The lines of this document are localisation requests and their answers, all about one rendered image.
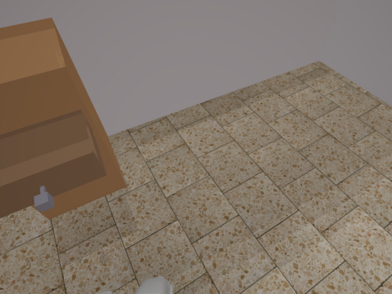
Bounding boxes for drawer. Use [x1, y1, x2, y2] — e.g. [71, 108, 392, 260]
[0, 110, 107, 218]

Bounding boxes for handle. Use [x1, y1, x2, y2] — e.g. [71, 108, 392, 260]
[34, 186, 55, 212]

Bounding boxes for cabinet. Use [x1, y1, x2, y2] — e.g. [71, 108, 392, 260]
[0, 18, 127, 220]

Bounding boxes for left robot thigh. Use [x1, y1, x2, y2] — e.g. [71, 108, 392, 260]
[135, 277, 173, 294]

